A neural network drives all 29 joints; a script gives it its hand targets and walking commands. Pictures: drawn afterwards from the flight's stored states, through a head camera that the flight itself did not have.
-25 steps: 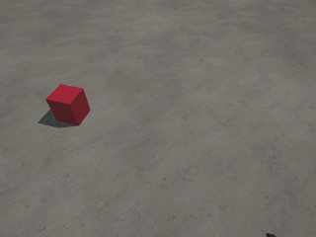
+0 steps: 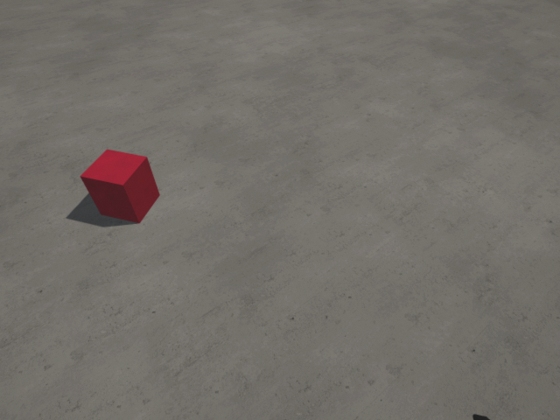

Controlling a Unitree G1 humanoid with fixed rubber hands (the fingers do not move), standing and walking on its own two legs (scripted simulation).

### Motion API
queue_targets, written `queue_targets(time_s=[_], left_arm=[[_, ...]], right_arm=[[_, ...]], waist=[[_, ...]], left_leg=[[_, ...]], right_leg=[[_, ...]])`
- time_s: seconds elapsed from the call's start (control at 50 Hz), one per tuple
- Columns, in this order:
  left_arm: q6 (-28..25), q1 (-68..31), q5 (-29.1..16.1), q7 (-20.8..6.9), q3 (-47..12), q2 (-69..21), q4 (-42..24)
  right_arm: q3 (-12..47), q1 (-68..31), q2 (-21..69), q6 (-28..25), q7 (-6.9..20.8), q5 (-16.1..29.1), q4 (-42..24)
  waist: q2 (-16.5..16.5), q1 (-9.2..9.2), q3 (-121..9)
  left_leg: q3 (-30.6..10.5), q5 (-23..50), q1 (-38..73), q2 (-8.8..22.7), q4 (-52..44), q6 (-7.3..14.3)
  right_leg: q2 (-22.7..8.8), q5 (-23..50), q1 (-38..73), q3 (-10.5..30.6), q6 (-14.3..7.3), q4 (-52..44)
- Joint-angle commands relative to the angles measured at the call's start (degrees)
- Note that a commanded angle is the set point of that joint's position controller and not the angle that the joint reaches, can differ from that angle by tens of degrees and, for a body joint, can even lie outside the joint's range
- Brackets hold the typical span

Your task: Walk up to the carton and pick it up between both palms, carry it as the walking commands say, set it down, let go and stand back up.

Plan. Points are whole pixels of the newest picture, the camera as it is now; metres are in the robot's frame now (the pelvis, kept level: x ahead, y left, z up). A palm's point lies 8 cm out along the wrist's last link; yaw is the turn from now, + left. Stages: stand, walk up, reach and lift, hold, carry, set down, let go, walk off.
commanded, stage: stand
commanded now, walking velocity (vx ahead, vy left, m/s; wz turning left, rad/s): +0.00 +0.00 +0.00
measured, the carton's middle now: (123, 186) +1.26 +0.72 -0.66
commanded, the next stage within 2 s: walk up in 0.06 s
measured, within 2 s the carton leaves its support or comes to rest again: neither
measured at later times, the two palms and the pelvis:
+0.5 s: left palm out of the picture -0.01 +0.34 -0.11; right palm (418, 396) +0.20 -0.21 -0.11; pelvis +0.03 +0.04 +0.00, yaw +9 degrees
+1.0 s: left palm (21, 312) +0.34 +0.46 -0.10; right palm (320, 351) +0.28 -0.07 -0.14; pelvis +0.24 +0.18 -0.01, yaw +21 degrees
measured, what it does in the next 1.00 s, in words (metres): walks ahead, turning left: left foot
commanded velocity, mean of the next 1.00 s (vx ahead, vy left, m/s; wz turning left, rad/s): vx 0.37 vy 0.07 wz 0.36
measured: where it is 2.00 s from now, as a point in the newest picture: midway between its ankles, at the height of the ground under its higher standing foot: (165, 316)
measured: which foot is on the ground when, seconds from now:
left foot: down 0.00-0.30, up 0.32-0.64, down 0.66-1.00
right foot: down 0.00-0.66, up 0.68-1.00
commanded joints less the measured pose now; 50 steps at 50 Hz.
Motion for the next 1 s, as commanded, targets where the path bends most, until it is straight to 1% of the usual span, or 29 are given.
queue_targets(time_s=[0.0, 0.22, 0.24, 0.26, 0.28, 0.3, 0.32, 0.34, 0.36, 0.38, 0.4, 0.44, 0.48, 0.5, 0.56, 0.58, 0.6, 0.62, 0.64, 0.66, 0.68, 0.7, 0.72, 0.74, 0.76, 0.8, 0.84, 0.9, 0.98], left_arm=[[-0.51, -2.02, -0.02, 0.25, 1.75, 10.03, -2.38], [-0.46, -1.9, -0.02, 0.26, 1.81, 10.08, -2.37], [3.92, -7.29, 1.38, -2.18, 5.95, 8.73, -7.92], [3.88, 3.9, 0.28, 1.06, 4.7, 6.33, -6.16], [3.38, 18.15, -0.39, 2.76, 5.63, 10.58, -2.57], [2.56, 22.53, 0.75, 3.65, 7.47, 14.59, -2.47], [1.94, 16.77, 1.24, 4.43, 6.63, 13.06, -4.35], [1.38, 11.8, 0.96, 3.92, 6.59, 11.09, -6.5], [0.75, 10.02, 0.74, 3.27, 6.58, 9.05, -6.99], [-0.04, 9.47, 0.71, 2.83, 6.4, 7.5, -7.35], [-0.56, 9.29, 0.78, 2.5, 6.44, 6.61, -7.68], [-1.29, 10.94, 0.95, 1.98, 6.51, 5.73, -7.6], [-1.68, 11.73, 1.33, 1.43, 6.78, 6.04, -7.97], [-1.72, 11.55, 1.62, 1.15, 6.83, 6.43, -8.29], [-1.76, 12.57, 2.15, 0.41, 6.75, 7.37, -8.2], [-1.68, 12.89, 2.18, -0.12, 6.4, 6.8, -8.13], [-1.51, 12.7, 2.12, -0.64, 6.07, 6.27, -8.01], [-1.47, 13.23, 2.25, -0.82, 5.46, 4.2, -8.18], [-1.61, 13.09, 2.35, -1.17, 4.48, 0.26, -9.97], [-2.57, 9.29, 1.93, -1.21, 3.11, -4.53, -15.23], [-2.82, 3.86, 2.64, -1.45, 3.38, -1.71, -17.78], [-3.17, 3.12, 2.54, -1.47, 3.29, -1.53, -17.11], [-3.35, 4.74, 2.04, -1.64, 2.88, -2.36, -15.88], [-3.1, 7.1, 1.61, -1.7, 2.85, -2.42, -14.36], [-2.49, 9.13, 1.61, -1.8, 2.82, -2.58, -12.72], [-1.41, 8.01, 1.5, -1.99, 2.9, -3.53, -13.07], [-1.04, 2.63, 1.37, -2.38, 2.96, -4.68, -14.89], [-1.18, -2.02, 1.0, -2.94, 3.02, -6.16, -16.33], [-1.73, -4.11, 0.56, -2.98, 3.55, -5.47, -17.39]], right_arm=[[-1.72, -1.96, -10.02, -0.5, -0.25, 0.01, -2.33], [-1.75, -1.85, -10.09, -0.47, -0.27, 0.0, -2.3], [-5.54, 17.83, -11.26, 3.48, -3.24, -1.22, -0.25], [-4.37, -1.71, -10.48, 4.81, 0.18, -1.1, -7.85], [-4.24, -16.63, -7.13, 5.59, 3.59, -1.47, -16.25], [-2.19, -17.4, 0.04, 5.16, 4.72, -2.51, -18.54], [-2.41, -12.4, -0.86, 4.97, 5.47, -3.11, -18.05], [-3.18, -5.94, -1.2, 4.15, 5.26, -3.28, -16.71], [-3.83, -2.2, -1.58, 3.73, 5.55, -3.01, -16.24], [-4.38, -0.78, -1.98, 3.77, 6.22, -2.55, -15.99], [-4.62, -0.06, -2.13, 3.89, 6.8, -2.21, -15.85], [-3.95, -2.01, -0.04, 3.81, 7.39, -1.41, -17.26], [-3.08, -4.08, 1.88, 3.54, 7.75, -0.61, -18.24], [-2.74, -4.72, 2.48, 3.32, 7.91, -0.16, -18.46], [-2.89, -4.81, 3.18, 2.68, 7.24, 0.32, -18.14], [-3.15, -2.67, 3.36, 2.24, 6.63, 0.37, -17.01], [-3.7, 2.62, 2.88, 1.56, 5.77, 0.25, -15.07], [-4.64, 11.95, 0.28, 0.87, 4.76, -0.31, -11.49], [-6.07, 22.67, -5.82, -0.02, 3.79, -1.3, -8.71], [-7.3, 26.76, -13.92, -0.69, 2.58, -1.35, -8.7], [-7.15, 26.74, -12.56, -0.83, 2.28, -0.08, -8.24], [-6.47, 21.46, -8.57, -0.97, 1.69, -0.3, -8.98], [-5.74, 16.41, -4.41, -1.27, 1.36, 0.03, -9.96], [-5.02, 11.43, -1.43, -1.49, 1.18, 0.11, -11.14], [-4.44, 9.69, -0.23, -1.82, 1.14, -0.31, -11.62], [-3.94, 11.06, 0.37, -2.68, 1.22, -0.68, -10.99], [-3.53, 13.31, 0.95, -3.05, 1.18, -0.8, -9.79], [-3.4, 15.89, 0.97, -3.15, 1.02, -0.82, -8.09], [-3.63, 16.51, -0.35, -3.0, 0.65, -0.64, -6.51]], waist=[[0.01, 0.0, -3.61], [0.01, 0.0, -3.6], [-5.6, -4.41, -3.33], [13.91, 1.11, 2.1], [7.56, 10.29, 2.63], [-9.88, 11.95, 1.46], [-4.66, 7.69, 1.33], [-5.94, 4.31, 1.03], [-7.65, 2.19, 0.16], [-8.41, 1.14, -0.26], [-8.99, 0.5, -0.73], [-9.75, 1.06, 2.26], [-11.19, 1.75, 4.83], [-12.01, 1.89, 5.04], [-14.34, 2.31, 4.27], [-15.0, 1.79, 2.93], [-13.68, -0.81, -0.16], [-5.73, -4.83, -5.53], [11.33, -9.71, -8.3], [28.47, -10.69, -9.35], [20.94, -10.62, -9.5], [16.37, -8.11, -5.25], [10.18, -4.42, -1.77], [7.16, -1.08, -0.85], [7.71, 0.11, -1.74], [8.83, -0.06, -1.66], [7.5, -1.44, 1.52], [7.33, -2.83, 2.84], [6.26, -2.91, 3.52]], left_leg=[[-5.02, 8.03, 0.51, 6.71, -2.59, 1.98], [-4.99, 8.36, 0.68, 6.76, -2.71, 1.95], [-26.12, -20.33, 5.46, 18.25, -5.06, 5.8], [-16.98, -26.64, -14.05, 7.15, 0.13, 7.87], [-6.93, -20.69, -40.78, 0.54, 11.67, 0.14], [-5.79, -15.76, -49.45, -0.34, 31.57, -2.15], [-7.57, -11.37, -47.71, 3.71, 40.33, -1.78], [-7.25, -8.83, -43.15, 5.25, 43.94, -1.83], [-7.07, -7.75, -39.86, 6.22, 46.87, -1.84], [-6.24, -6.06, -36.7, 6.37, 49.49, -2.05], [-5.05, -4.56, -34.16, 6.74, 50.31, -2.32], [-3.19, -1.94, -32.7, 7.71, 43.14, -2.59], [-1.16, -1.18, -27.9, 7.82, 32.14, -2.48], [1.11, -1.57, -23.97, 7.32, 27.98, -2.01], [6.41, -6.47, -18.21, 5.19, 22.45, -0.82], [7.98, -8.53, -15.74, 4.15, 20.98, -0.48], [10.62, -8.25, -9.33, 2.09, 18.45, -0.16], [12.36, -9.41, 1.93, -1.07, 16.38, 0.62], [0.89, -13.43, 13.38, 4.31, 10.06, 2.45], [-34.58, -26.23, 16.79, 20.37, -7.72, 9.38], [-37.97, -27.77, 14.07, 21.68, -10.62, 11.7], [-33.95, -22.39, 10.52, 20.46, -7.43, 11.86], [-27.18, -14.59, 4.12, 18.19, -4.79, 11.2], [-20.86, -8.81, -2.09, 15.33, -3.6, 9.57], [-16.8, -3.23, -5.38, 13.58, -3.67, 9.25], [-14.01, -0.19, -6.29, 13.38, -5.47, 10.07], [-13.82, -1.41, -5.5, 13.72, -7.83, 10.59], [-11.56, -1.15, -3.68, 12.61, -9.22, 9.33], [-11.8, 0.76, -2.29, 13.03, -8.83, 7.72]], right_leg=[[-6.92, 7.95, 0.24, 5.18, -1.85, -2.8], [-6.98, 8.26, 0.45, 5.13, -1.82, -2.92], [0.68, -23.09, -14.86, -5.52, 2.14, 16.04], [-9.22, -22.55, -6.04, 4.77, 0.01, 14.74], [-18.75, -18.52, 17.4, 13.93, -2.2, -4.64], [-33.51, -26.26, 16.79, 31.06, -5.02, -13.26], [-33.3, -24.84, 11.88, 26.89, -5.13, -12.42], [-30.89, -24.84, 6.88, 23.15, -5.55, -11.52], [-28.15, -22.64, 5.61, 16.83, -4.32, -11.25], [-25.39, -20.7, 4.23, 11.09, -3.45, -11.32], [-23.26, -18.8, 2.88, 6.51, -2.81, -11.21], [-21.05, -12.66, 1.41, 0.32, -2.19, -11.1], [-20.33, -10.13, -1.71, -3.52, -2.07, -10.93], [-19.75, -10.39, -3.48, -5.24, -1.62, -11.24], [-19.86, -9.95, -3.95, -7.31, -1.82, -9.44], [-19.27, -9.98, -3.94, -8.21, -2.25, -6.25], [-17.52, -6.89, -5.01, -10.41, -2.74, 1.72], [-13.96, -1.79, -8.13, -13.61, -2.26, 17.65], [-10.09, -12.32, -20.49, -13.35, -1.1, 39.67], [-2.24, -27.37, -38.33, -7.13, 1.43, 55.16], [-6.43, -24.1, -41.34, 1.04, 0.5, 60.33], [-8.13, -19.44, -42.41, 2.06, 0.28, 61.1], [-10.44, -12.24, -38.52, 2.26, 0.5, 56.32], [-11.3, -8.44, -32.16, 1.96, 1.37, 50.63], [-10.37, -6.94, -27.41, 0.69, 2.08, 48.63], [-9.56, -4.77, -25.36, -0.84, 2.96, 43.61], [-9.32, -2.02, -26.82, -1.47, 3.44, 34.31], [-7.34, 2.06, -23.79, -3.19, 3.35, 22.62], [-6.37, 3.14, -18.57, -3.79, 2.93, 15.41]])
